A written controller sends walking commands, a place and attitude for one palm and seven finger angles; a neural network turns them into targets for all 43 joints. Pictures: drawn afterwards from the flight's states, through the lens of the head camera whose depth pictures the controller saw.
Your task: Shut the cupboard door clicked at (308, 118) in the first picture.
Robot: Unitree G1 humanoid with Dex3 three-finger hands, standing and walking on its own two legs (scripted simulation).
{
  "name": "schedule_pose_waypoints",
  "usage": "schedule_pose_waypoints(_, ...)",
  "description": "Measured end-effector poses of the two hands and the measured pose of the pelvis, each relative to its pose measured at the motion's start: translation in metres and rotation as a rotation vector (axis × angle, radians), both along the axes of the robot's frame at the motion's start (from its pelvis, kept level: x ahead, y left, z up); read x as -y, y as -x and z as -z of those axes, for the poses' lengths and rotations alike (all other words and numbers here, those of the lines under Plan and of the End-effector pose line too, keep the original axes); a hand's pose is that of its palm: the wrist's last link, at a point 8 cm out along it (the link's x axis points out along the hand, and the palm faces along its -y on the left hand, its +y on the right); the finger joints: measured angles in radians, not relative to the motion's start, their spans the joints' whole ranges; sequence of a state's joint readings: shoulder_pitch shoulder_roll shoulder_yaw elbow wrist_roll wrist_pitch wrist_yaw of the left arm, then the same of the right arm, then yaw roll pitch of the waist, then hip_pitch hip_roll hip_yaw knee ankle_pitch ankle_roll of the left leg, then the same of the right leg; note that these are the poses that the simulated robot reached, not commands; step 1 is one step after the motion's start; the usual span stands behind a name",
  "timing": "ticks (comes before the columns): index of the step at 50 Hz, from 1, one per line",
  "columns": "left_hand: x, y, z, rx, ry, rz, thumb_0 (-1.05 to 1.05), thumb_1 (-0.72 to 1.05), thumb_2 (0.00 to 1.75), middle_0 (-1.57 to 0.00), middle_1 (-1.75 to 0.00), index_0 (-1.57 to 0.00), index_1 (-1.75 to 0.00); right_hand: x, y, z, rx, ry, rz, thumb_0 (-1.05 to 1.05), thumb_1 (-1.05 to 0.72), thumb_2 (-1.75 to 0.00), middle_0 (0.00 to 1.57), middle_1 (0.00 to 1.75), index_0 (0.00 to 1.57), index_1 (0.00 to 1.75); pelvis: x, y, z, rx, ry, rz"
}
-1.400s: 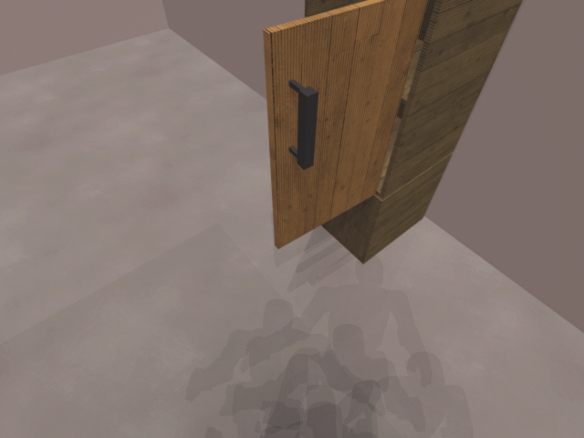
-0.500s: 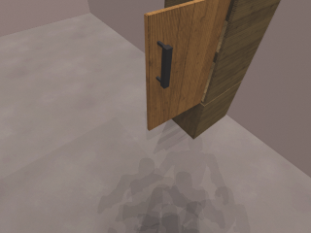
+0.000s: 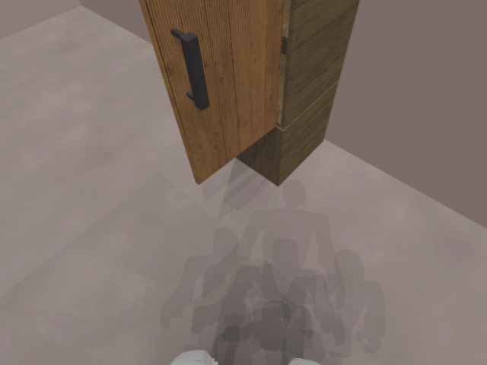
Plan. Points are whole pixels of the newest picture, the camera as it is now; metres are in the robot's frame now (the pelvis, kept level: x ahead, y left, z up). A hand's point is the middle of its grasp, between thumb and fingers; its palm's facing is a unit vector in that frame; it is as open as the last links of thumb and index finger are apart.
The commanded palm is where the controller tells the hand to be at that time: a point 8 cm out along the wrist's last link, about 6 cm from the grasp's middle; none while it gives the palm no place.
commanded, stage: walk around to get in front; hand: left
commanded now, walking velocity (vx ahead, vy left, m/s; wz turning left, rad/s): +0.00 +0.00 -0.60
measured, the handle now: (190, 71) +0.65 +0.17 +0.09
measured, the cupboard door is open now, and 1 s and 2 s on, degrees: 86 86 86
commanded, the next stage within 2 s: none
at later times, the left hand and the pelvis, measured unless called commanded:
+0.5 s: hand out of the picture +0.11 +0.24 -0.17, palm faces -0.19 -0.96 -0.21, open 7.3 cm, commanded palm none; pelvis +0.00 +0.05 +0.01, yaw -16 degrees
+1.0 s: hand (184, 322) +0.20 +0.14 -0.15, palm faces -0.59 -0.77 -0.26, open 7.3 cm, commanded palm none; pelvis -0.01 +0.04 +0.01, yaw -37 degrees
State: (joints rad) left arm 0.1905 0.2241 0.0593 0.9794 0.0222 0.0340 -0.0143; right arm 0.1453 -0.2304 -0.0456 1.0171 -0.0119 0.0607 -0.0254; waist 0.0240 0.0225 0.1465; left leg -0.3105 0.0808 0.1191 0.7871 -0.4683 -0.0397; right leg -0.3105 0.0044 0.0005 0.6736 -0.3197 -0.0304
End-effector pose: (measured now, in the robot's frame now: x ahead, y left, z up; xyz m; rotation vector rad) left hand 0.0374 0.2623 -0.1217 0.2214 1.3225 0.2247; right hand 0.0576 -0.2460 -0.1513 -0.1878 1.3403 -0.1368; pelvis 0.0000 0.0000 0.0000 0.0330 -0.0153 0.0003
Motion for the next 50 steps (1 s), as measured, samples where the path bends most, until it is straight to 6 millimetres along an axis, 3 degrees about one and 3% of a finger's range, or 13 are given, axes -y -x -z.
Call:
schedule_pose_waypoints(6, 0.02, 0.009, -0.01, -0.067, 0.012, 0.033, 0.0, 0.91, 0.9, -0.2, -0.3, -0.21, -0.3, 0.015, -0.001, -0.018, 0.024, 0.009, 0.069, 0.01, -0.91, -0.9, 0.2, 0.3, 0.2, 0.3, 0.007, 0.004, -0.016, -0.025, -0.007, 0.067)
schedule_pose_waypoints(11, 0.024, 0.003, -0.012, -0.084, 0.03, 0.08, 0.01, 0.9, 0.9, -0.2, -0.3, -0.21, -0.3, 0.02, -0.01, -0.033, 0.092, 0.033, 0.12, 0.0, -0.91, -0.9, 0.2, 0.3, 0.2, 0.3, 0.004, 0.002, -0.022, -0.044, -0.01, 0.128)
schedule_pose_waypoints(19, 0.002, -0.029, -0.001, -0.037, 0.057, 0.157, 0.01, 0.9, 0.9, -0.2, -0.3, -0.21, -0.3, 0.002, -0.024, -0.05, 0.193, 0.077, 0.169, 0.0, -0.91, -0.9, 0.2, 0.3, 0.2, 0.3, -0.02, 0.002, -0.02, -0.054, 0.009, 0.213)
schedule_pose_waypoints(23, -0.018, -0.055, 0.015, -0.012, 0.075, 0.206, 0.01, 0.9, 0.9, -0.2, -0.3, -0.21, -0.3, -0.013, -0.017, -0.053, 0.251, 0.121, 0.2, 0.0, -0.91, -0.9, 0.2, 0.3, 0.2, 0.3, -0.042, -0.001, -0.009, -0.066, 0.049, 0.251)
schedule_pose_waypoints(28, -0.032, -0.099, 0.01, 0.05, 0.084, 0.281, 0.01, 0.91, 0.9, -0.2, -0.3, -0.2, -0.3, -0.034, 0.024, -0.061, 0.171, 0.138, 0.222, 0.0, -0.91, -0.9, 0.2, 0.3, 0.2, 0.3, -0.053, 0.001, -0.017, -0.046, 0.065, 0.307)
schedule_pose_waypoints(33, -0.027, -0.134, 0.0, 0.085, 0.088, 0.37, 0.01, 0.91, 0.9, -0.19, -0.3, -0.2, -0.3, -0.045, 0.069, -0.062, 0.093, 0.134, 0.31, 0.0, -0.9, -0.9, 0.21, 0.3, 0.2, 0.3, -0.057, 0.0, -0.023, -0.056, 0.087, 0.373)
schedule_pose_waypoints(37, -0.005, -0.157, -0.003, 0.083, 0.085, 0.47, 0.01, 0.91, 0.9, -0.19, -0.3, -0.2, -0.3, -0.047, 0.109, -0.056, 0.054, 0.119, 0.412, 0.0, -0.9, -0.9, 0.21, 0.3, 0.2, 0.3, -0.053, -0.001, -0.021, -0.057, 0.079, 0.439)
schedule_pose_waypoints(44, 0.056, -0.188, -0.003, 0.154, 0.066, 0.641, 0.01, 0.91, 0.9, -0.19, -0.3, -0.2, -0.3, -0.038, 0.179, -0.023, -0.025, 0.079, 0.586, 0.0, -0.9, -0.9, 0.21, 0.3, 0.2, 0.3, -0.034, 0.005, -0.002, -0.048, 0.035, 0.55)
schedule_pose_waypoints(47, 0.069, -0.186, -0.007, 0.136, 0.059, 0.684, 0.0, 0.91, 0.9, -0.2, -0.3, -0.2, -0.3, -0.035, 0.188, -0.025, -0.033, 0.082, 0.644, 0.01, -0.91, -0.9, 0.2, 0.3, 0.2, 0.3, -0.034, 0.007, -0.007, -0.041, 0.032, 0.593)
schedule_pose_waypoints(50, 0.077, -0.182, -0.007, 0.101, 0.06, 0.721, 0.0, 0.91, 0.9, -0.2, -0.3, -0.2, -0.3, -0.034, 0.186, -0.033, 0.002, 0.089, 0.683, 0.01, -0.91, -0.9, 0.2, 0.3, 0.2, 0.3, -0.036, 0.007, -0.013, -0.038, 0.016, 0.639)
